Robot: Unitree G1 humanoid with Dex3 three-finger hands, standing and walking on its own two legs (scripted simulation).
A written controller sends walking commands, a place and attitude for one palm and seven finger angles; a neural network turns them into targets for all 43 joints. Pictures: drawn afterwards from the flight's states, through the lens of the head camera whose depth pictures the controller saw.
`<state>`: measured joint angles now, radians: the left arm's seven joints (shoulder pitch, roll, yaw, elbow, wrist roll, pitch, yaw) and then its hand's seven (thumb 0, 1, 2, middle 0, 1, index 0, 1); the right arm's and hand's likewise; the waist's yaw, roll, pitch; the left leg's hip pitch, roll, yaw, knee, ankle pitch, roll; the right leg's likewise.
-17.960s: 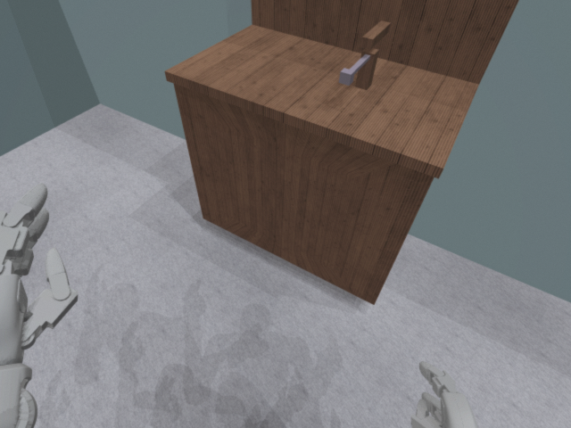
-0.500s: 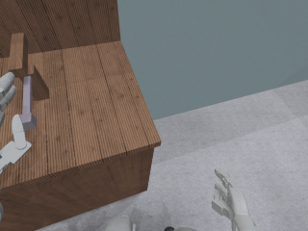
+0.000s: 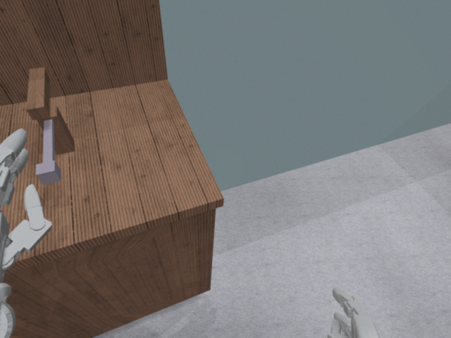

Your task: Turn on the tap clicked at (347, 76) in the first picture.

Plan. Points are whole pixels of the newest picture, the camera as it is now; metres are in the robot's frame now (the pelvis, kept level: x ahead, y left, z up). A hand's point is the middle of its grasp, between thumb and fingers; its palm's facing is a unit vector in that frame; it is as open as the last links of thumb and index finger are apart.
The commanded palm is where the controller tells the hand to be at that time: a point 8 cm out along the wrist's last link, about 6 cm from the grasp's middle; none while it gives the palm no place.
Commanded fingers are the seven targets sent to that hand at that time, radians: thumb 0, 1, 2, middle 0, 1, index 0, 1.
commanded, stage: come to a stop and stand still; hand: left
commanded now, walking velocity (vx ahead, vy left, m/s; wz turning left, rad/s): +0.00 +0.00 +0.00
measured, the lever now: (49, 172) +0.35 +0.33 +0.09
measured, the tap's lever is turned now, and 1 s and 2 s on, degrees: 0 0 0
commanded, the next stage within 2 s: look again from close up in 0.76 s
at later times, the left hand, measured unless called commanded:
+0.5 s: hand (52, 195) +0.26 +0.26 +0.16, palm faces +0.38 -0.84 -0.39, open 7.4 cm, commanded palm +0.19 +0.29 +0.18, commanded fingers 0.00 0.90 0.90 -0.20 -0.30 -0.20 -0.30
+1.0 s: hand (38, 195) +0.25 +0.27 +0.17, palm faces +0.41 -0.84 -0.35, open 7.4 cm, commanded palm +0.20 +0.30 +0.18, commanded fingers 0.00 0.90 0.90 -0.20 -0.30 -0.20 -0.30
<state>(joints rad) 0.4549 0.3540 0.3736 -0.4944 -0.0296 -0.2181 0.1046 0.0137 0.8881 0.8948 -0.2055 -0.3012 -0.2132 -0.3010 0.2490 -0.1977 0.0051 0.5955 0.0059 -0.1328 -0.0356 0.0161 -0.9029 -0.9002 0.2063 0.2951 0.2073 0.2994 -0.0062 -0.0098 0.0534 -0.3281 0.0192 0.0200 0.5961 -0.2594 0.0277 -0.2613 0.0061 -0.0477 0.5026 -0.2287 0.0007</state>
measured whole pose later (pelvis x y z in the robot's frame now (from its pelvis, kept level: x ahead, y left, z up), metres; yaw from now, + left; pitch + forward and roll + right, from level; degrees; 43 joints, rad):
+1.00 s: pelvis +0.04 +0.02 +0.01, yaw +0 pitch +0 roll -2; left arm 0.43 0.33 0.36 -0.47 -0.04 -0.17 0.12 0.02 0.89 0.89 -0.21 -0.30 -0.21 -0.30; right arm 0.17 -0.19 0.04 0.56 -0.02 -0.07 -0.05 0.01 -0.90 -0.90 0.21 0.30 0.21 0.30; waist 0.02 0.00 0.03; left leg -0.23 -0.02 0.04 0.46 -0.24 0.05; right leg -0.17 -0.02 -0.01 0.37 -0.21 0.04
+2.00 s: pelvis +0.03 +0.01 +0.01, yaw +0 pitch +0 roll -2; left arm 0.41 0.36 0.35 -0.45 -0.04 -0.21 0.10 0.01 0.89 0.89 -0.21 -0.30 -0.21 -0.30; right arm 0.18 -0.17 0.03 0.56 0.00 -0.12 -0.03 0.01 -0.90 -0.90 0.21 0.30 0.21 0.30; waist 0.02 -0.05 0.04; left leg -0.23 -0.02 0.03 0.47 -0.24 0.05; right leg -0.16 -0.01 -0.02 0.38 -0.21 0.03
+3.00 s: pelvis +0.02 -0.03 +0.00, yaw +3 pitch -1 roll +0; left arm 0.35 0.34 0.34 -0.34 -0.10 -0.08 0.11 0.02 0.89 0.89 -0.21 -0.30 -0.22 -0.30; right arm 0.16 -0.23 0.02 0.63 -0.02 -0.10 -0.02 0.02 -0.90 -0.90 0.21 0.30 0.21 0.30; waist 0.05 0.00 -0.01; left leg -0.30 0.00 -0.02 0.58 -0.26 -0.01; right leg -0.27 0.02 -0.03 0.60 -0.32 -0.03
